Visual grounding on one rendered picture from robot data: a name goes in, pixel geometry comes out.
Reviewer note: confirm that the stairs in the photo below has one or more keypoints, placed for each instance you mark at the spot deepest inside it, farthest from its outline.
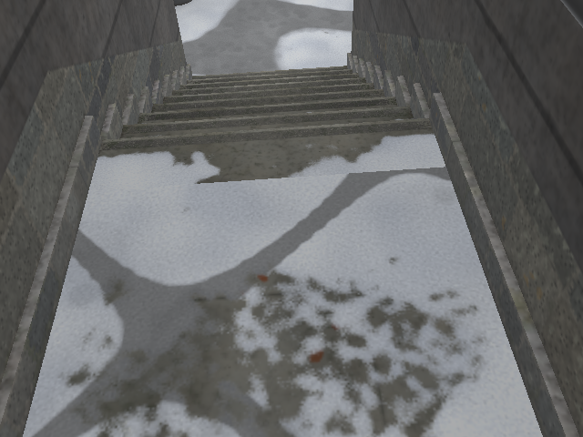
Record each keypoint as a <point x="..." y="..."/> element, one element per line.
<point x="268" y="99"/>

